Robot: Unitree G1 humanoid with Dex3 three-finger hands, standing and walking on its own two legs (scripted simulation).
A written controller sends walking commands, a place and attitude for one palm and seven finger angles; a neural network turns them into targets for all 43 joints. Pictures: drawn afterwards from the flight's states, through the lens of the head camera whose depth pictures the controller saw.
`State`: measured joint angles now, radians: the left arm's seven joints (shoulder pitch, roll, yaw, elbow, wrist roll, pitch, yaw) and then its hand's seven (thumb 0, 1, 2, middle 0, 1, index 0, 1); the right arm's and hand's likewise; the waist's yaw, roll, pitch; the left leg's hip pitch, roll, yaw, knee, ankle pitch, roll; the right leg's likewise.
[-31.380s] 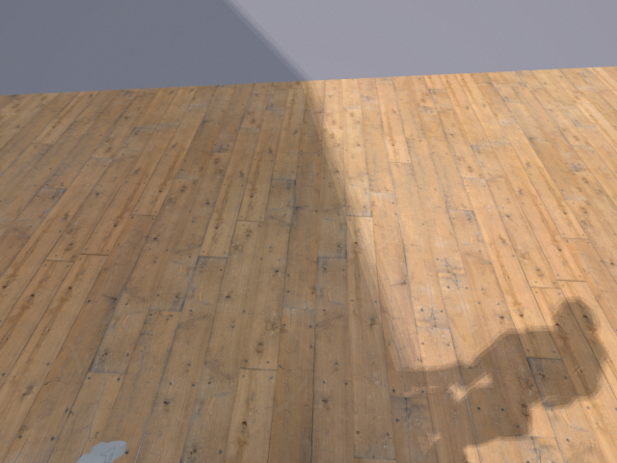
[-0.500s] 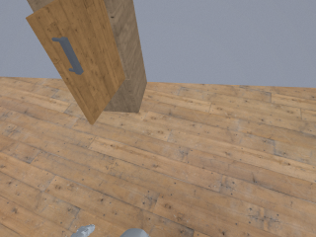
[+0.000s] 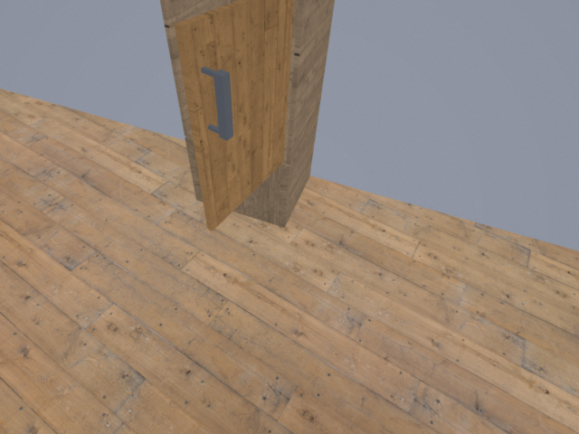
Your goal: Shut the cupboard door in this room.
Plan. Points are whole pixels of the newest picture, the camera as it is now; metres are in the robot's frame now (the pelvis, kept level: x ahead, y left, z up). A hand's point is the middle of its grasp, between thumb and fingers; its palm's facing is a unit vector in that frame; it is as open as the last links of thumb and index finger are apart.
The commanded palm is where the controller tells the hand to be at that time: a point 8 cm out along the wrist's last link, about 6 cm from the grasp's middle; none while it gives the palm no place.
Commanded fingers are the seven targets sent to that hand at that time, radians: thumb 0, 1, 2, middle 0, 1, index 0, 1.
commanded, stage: take the last steps up to it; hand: left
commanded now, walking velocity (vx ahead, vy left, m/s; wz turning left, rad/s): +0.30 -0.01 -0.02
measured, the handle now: (216, 104) +0.75 +0.25 +0.06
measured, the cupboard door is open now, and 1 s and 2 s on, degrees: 79 79 79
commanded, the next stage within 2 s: come to a stop and stand still in 0.60 s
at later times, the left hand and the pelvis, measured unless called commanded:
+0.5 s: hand (227, 355) +0.28 +0.14 -0.18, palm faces -0.02 -0.98 -0.20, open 7.4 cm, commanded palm none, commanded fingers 0.00 0.90 0.90 -0.20 -0.30 -0.20 -0.30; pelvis +0.18 -0.04 -0.02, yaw -1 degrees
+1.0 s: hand (212, 368) +0.26 +0.16 -0.19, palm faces +0.03 -0.99 -0.15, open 7.4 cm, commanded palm none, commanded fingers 0.00 0.90 0.90 -0.20 -0.30 -0.20 -0.30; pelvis +0.28 +0.00 +0.00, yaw -2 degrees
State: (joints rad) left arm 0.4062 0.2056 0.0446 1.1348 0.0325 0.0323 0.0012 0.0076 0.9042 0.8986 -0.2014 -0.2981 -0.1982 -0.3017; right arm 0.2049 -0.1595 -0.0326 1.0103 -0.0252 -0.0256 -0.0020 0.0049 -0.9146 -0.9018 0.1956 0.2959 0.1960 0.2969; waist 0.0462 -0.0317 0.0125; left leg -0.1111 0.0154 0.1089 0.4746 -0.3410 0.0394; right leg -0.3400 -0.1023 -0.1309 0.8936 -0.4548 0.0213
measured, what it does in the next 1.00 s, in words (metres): walks ahead: right foot, then left foot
